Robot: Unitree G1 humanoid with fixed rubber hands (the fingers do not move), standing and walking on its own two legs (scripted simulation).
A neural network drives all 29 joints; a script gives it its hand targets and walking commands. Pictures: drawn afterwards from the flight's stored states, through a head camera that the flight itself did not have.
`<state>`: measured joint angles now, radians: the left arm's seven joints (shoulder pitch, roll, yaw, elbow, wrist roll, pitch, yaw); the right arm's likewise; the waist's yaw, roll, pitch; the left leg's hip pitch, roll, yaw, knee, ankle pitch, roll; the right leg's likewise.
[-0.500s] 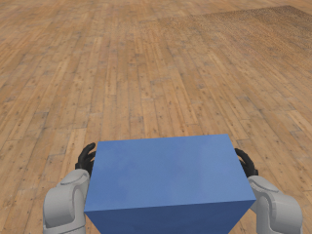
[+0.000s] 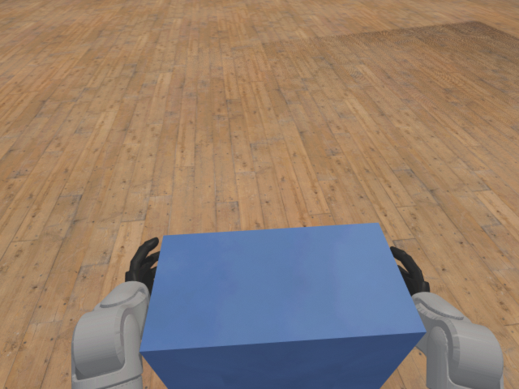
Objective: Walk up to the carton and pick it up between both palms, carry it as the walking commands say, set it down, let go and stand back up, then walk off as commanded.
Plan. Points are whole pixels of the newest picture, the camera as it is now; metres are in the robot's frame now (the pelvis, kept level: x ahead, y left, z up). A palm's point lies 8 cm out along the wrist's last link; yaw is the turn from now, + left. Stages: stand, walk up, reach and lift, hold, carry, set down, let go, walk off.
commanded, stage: carry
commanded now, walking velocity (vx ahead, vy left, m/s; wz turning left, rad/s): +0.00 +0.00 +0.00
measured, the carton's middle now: (275, 331) +0.23 +0.00 +0.02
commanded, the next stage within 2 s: hold in 0.74 s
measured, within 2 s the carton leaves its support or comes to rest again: neither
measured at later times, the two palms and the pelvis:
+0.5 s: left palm (142, 292) +0.25 +0.19 +0.08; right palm (409, 303) +0.25 -0.18 +0.07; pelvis +0.00 +0.00 +0.00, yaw +0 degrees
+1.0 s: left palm (149, 312) +0.25 +0.19 +0.02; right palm (397, 318) +0.25 -0.18 +0.02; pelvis +0.00 +0.00 +0.00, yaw +2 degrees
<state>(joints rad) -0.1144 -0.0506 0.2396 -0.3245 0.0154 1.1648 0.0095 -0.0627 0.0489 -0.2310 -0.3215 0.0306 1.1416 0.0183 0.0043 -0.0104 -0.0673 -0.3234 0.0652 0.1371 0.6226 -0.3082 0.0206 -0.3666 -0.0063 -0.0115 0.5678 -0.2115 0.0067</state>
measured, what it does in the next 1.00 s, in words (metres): stands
